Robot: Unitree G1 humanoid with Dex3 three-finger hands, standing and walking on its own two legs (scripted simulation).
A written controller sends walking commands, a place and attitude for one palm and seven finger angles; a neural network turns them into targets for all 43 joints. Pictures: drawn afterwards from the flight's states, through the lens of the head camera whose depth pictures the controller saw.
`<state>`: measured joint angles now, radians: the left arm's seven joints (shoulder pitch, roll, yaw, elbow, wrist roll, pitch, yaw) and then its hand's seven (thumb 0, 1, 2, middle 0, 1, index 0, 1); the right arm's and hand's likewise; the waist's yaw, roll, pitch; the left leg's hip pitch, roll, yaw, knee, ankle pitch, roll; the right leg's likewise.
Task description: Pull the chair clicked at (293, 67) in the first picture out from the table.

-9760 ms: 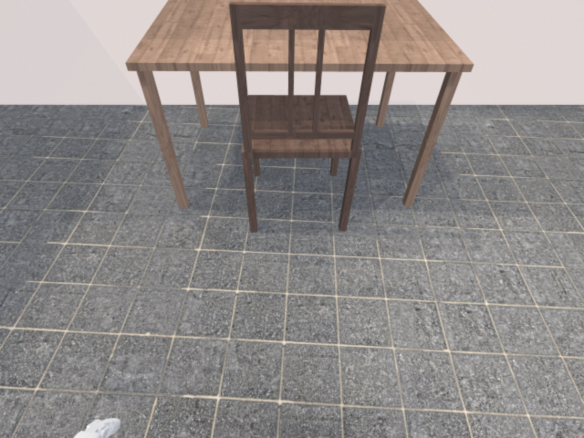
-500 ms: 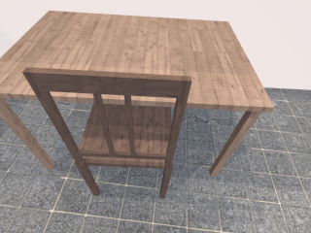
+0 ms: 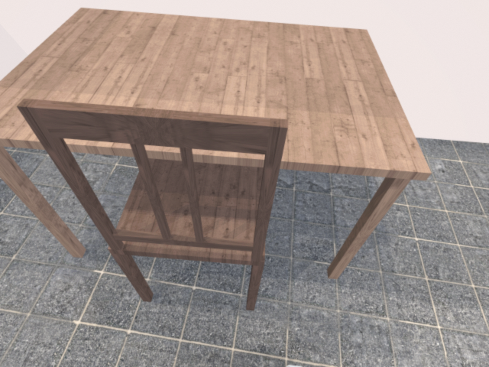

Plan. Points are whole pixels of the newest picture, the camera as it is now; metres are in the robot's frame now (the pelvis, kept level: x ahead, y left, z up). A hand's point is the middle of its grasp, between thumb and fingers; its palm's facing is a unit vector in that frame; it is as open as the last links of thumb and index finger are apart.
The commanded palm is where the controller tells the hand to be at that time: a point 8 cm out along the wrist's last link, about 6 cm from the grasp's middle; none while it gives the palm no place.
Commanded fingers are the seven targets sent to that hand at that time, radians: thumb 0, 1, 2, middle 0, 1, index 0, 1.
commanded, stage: come to a stop and stand still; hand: left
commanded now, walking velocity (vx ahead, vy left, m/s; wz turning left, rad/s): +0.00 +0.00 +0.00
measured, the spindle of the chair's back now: (154, 198) +0.44 +0.23 -0.06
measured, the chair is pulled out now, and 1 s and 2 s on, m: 0.00 0.00 0.00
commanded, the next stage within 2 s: look again from close up in 1.30 s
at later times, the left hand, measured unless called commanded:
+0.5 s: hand out of the picture -0.02 +0.18 -0.16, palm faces -0.01 -0.97 -0.25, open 7.4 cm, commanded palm none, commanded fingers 0.00 0.90 0.90 -0.20 -0.30 -0.20 -0.30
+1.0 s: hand out of the picture +0.01 +0.15 -0.16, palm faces +0.00 -0.97 -0.23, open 7.3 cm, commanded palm none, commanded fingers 0.00 0.90 0.90 -0.20 -0.30 -0.20 -0.30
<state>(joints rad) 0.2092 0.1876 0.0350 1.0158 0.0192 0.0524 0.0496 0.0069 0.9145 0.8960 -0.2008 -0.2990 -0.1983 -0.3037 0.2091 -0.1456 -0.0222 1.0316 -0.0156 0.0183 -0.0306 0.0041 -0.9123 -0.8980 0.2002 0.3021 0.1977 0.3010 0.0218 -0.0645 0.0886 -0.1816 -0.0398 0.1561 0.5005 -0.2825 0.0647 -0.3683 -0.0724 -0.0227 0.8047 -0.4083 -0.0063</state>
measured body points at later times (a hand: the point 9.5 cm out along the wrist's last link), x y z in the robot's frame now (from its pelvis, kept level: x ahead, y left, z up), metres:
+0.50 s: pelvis -0.03 +0.00 +0.00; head -0.02 -0.03 +0.45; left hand -0.02 +0.23 -0.14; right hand -0.02 -0.23 -0.17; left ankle +0.00 +0.08 -0.73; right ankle -0.01 -0.12 -0.73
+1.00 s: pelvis +0.01 -0.02 +0.01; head +0.02 -0.04 +0.46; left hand +0.01 +0.21 -0.14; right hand +0.00 -0.23 -0.16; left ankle +0.00 +0.08 -0.73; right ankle -0.01 -0.12 -0.73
